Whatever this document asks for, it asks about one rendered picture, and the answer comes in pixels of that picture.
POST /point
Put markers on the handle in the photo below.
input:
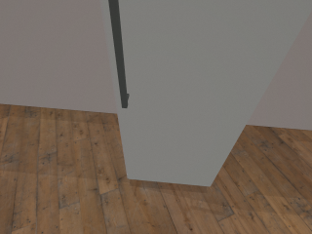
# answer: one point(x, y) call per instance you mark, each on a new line
point(118, 48)

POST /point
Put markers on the fridge door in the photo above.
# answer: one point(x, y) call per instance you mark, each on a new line
point(195, 72)

